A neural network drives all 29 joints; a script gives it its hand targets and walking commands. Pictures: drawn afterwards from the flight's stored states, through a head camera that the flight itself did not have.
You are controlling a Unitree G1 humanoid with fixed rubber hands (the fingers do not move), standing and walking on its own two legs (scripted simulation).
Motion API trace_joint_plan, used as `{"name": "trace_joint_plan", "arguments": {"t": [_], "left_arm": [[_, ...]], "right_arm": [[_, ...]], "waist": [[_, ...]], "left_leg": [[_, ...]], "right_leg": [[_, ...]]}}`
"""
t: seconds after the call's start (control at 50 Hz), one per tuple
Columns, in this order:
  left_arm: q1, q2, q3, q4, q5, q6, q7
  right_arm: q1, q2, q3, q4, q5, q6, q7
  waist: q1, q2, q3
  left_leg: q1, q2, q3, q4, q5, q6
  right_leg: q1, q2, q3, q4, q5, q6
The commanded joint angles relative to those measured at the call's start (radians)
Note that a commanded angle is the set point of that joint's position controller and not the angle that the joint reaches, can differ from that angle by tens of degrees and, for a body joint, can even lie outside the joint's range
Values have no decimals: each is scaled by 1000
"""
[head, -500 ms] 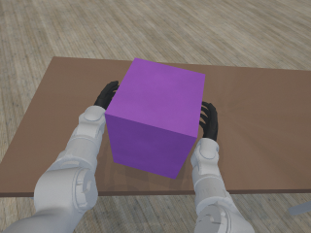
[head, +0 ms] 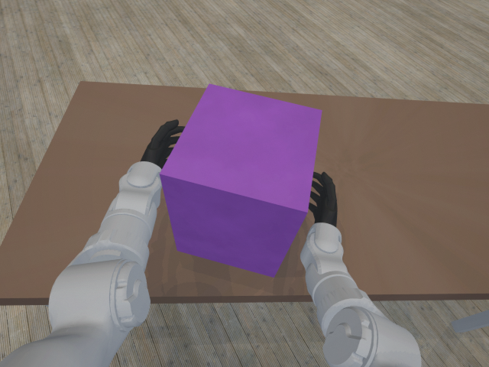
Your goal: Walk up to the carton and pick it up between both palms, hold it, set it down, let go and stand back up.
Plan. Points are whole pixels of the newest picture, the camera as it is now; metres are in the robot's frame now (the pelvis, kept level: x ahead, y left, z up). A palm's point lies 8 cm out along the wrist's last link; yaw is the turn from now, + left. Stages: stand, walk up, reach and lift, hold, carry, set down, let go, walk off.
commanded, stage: set down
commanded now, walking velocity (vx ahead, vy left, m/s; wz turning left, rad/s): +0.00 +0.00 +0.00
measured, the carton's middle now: (243, 186) +0.43 -0.03 +0.02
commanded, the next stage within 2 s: none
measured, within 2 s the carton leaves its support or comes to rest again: neither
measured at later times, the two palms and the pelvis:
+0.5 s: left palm (149, 180) +0.42 +0.13 +0.06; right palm (333, 220) +0.35 -0.17 +0.03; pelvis -0.04 +0.00 -0.01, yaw +0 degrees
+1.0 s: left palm (133, 223) +0.36 +0.16 +0.03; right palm (335, 248) +0.30 -0.17 +0.02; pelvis -0.07 +0.00 -0.02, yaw +0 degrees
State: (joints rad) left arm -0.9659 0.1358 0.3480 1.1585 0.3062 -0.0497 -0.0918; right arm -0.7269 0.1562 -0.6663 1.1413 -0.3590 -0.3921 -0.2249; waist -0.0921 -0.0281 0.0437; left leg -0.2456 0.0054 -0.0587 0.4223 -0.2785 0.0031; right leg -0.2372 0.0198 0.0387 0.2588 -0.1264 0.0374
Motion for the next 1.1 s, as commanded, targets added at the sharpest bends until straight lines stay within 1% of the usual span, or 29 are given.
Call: {"name": "trace_joint_plan", "arguments": {"t": [0.0, 0.04, 0.06, 0.08, 0.1, 0.12, 0.18, 0.3, 0.34, 0.36, 0.38, 0.42, 0.54, 0.58, 0.6, 0.64, 0.66, 0.68, 0.72, 0.76, 0.78, 0.82, 0.84, 0.86, 0.9, 0.94, 1.0, 1.02, 1.08], "left_arm": [[-468, 112, -206, 55, -206, -75, 59], [-460, 145, -246, 87, -263, -108, 59], [-462, 177, -245, 126, -284, -118, 57], [-485, 187, -263, 132, -305, -135, 56], [-481, 208, -273, 148, -324, -147, 57], [-477, 202, -273, 143, -331, -155, 56], [-492, 206, -303, 156, -349, -177, 51], [-548, 191, -342, 120, -354, -191, 66], [-571, 210, -347, 154, -369, -194, 71], [-585, 216, -352, 169, -381, -190, 71], [-579, 219, -360, 178, -394, -193, 73], [-536, 206, -398, 182, -418, -188, 68], [-497, 247, -396, 273, -434, -169, 48], [-471, 250, -397, 248, -443, -174, 40], [-492, 250, -414, 265, -458, -176, 36], [-475, 254, -423, 240, -471, -181, 33], [-469, 262, -416, 238, -470, -184, 33], [-486, 266, -423, 205, -473, -193, 33], [-483, 272, -429, 201, -491, -201, 36], [-490, 271, -441, 175, -504, -207, 42], [-469, 287, -435, 150, -510, -213, 39], [-510, 289, -463, 153, -536, -219, 39], [-406, 273, -437, 113, -513, -214, 37], [-394, 268, -438, 92, -504, -212, 34], [-405, 285, -445, 94, -511, -220, 30], [-316, 273, -429, 59, -503, -209, 20], [-241, 279, -390, -30, -478, -204, 4], [-243, 282, -394, -60, -481, -203, 3], [-226, 314, -355, -107, -462, -180, -7]], "right_arm": [[-447, -117, 238, 32, 173, -37, -35], [-460, -117, 286, -15, 219, -50, -57], [-474, -120, 298, -36, 224, -49, -71], [-477, -109, 323, -58, 243, -50, -77], [-472, -115, 348, -72, 265, -49, -82], [-458, -107, 369, -74, 272, -47, -84], [-415, -120, 385, -15, 304, -48, -94], [-458, -206, 354, 100, 322, -49, -84], [-484, -232, 334, 120, 311, -29, -77], [-491, -238, 335, 130, 318, -20, -78], [-509, -242, 340, 109, 330, -15, -75], [-476, -232, 372, 101, 350, -7, -79], [-473, -246, 430, 113, 399, 53, -85], [-441, -232, 457, 51, 407, 54, -94], [-467, -237, 454, 79, 413, 73, -93], [-441, -231, 464, 36, 417, 73, -101], [-438, -227, 462, 36, 423, 77, -102], [-433, -220, 459, 26, 418, 77, -103], [-435, -214, 467, -2, 418, 86, -105], [-432, -218, 452, -5, 413, 99, -107], [-399, -201, 468, -45, 417, 98, -110], [-434, -201, 466, -48, 423, 114, -111], [-334, -175, 499, -60, 426, 93, -118], [-335, -183, 510, -58, 433, 86, -119], [-342, -184, 497, -44, 440, 85, -123], [-263, -162, 542, -102, 460, 66, -132], [-190, -134, 584, -180, 479, 29, -151], [-195, -145, 577, -215, 474, 21, -154], [-174, -151, 599, -254, 499, 5, -162]], "waist": [[-139, 108, -613], [-143, 86, -710], [-137, 56, -733], [-129, 54, -767], [-130, 53, -814], [-114, 42, -831], [-134, 76, -897], [-156, 208, -917], [-151, 217, -852], [-165, 206, -827], [-157, 201, -819], [-164, 182, -783], [-137, 132, -637], [-131, 115, -655], [-142, 102, -621], [-142, 96, -638], [-133, 108, -629], [-146, 121, -647], [-131, 106, -650], [-149, 119, -636], [-138, 108, -654], [-150, 117, -656], [-127, 106, -672], [-124, 124, -678], [-134, 142, -659], [-105, 129, -686], [-83, 120, -743], [-90, 135, -751], [-52, 163, -713]], "left_leg": [[-55, 11, 106, 89, 581, -117], [-152, -11, 111, 118, 545, -116], [-254, -33, 129, 127, 467, -99], [-376, -46, 139, 120, 392, -89], [-411, -53, 138, 123, 363, -86], [-411, -53, 145, 113, 341, -83], [-334, -48, 144, 144, 412, -105], [-11, 7, 91, 222, 655, -170], [-36, 5, 92, 219, 587, -171], [-31, 8, 90, 210, 573, -168], [-52, 5, 88, 210, 542, -165], [-66, 1, 93, 201, 485, -159], [-146, -17, 98, 149, 266, -121], [-159, -23, 108, 143, 216, -112], [-162, -21, 104, 135, 184, -104], [-182, -26, 102, 134, 142, -95], [-181, -27, 103, 133, 137, -95], [-173, -26, 100, 132, 118, -92], [-204, -29, 96, 131, 73, -81], [-206, -18, 84, 116, 28, -76], [-207, -27, 94, 119, 32, -69], [-245, -26, 91, 122, -6, -65], [-203, -28, 92, 126, 70, -71], [-167, -21, 86, 128, 102, -78], [-189, -27, 89, 135, 87, -81], [-145, -28, 86, 146, 163, -85], [-113, -34, 95, 169, 257, -88], [-106, -33, 91, 176, 287, -94], [-81, -21, 83, 172, 301, -104]], "right_leg": [[55, 42, -127, 111, 465, 1], [139, 23, -107, 172, 625, 15], [196, 4, -88, 205, 727, 20], [262, -14, -77, 232, 771, 17], [297, -22, -69, 251, 802, 16], [309, -26, -69, 253, 811, 16], [253, -13, -77, 259, 808, 8], [-53, 39, -127, 202, 552, -23], [-74, 38, -129, 188, 454, -38], [-78, 37, -131, 185, 442, -34], [-73, 35, -130, 188, 420, -34], [-55, 34, -117, 181, 403, -35], [-10, 23, -104, 179, 294, -33], [21, 22, -103, 187, 292, -31], [7, 21, -103, 185, 260, -31], [34, 22, -100, 196, 261, -29], [24, 18, -99, 194, 243, -30], [6, 20, -103, 197, 217, -29], [13, 19, -101, 207, 177, -31], [4, 25, -108, 214, 158, -32], [23, 17, -96, 208, 151, -31], [8, 15, -99, 216, 104, -33], [63, 20, -92, 220, 190, -28], [54, 27, -100, 216, 215, -30], [33, 26, -101, 217, 179, -31], [71, 31, -99, 218, 244, -31], [120, 31, -84, 216, 321, -26], [115, 39, -93, 220, 335, -28], [98, 43, -94, 213, 304, -23]]}}
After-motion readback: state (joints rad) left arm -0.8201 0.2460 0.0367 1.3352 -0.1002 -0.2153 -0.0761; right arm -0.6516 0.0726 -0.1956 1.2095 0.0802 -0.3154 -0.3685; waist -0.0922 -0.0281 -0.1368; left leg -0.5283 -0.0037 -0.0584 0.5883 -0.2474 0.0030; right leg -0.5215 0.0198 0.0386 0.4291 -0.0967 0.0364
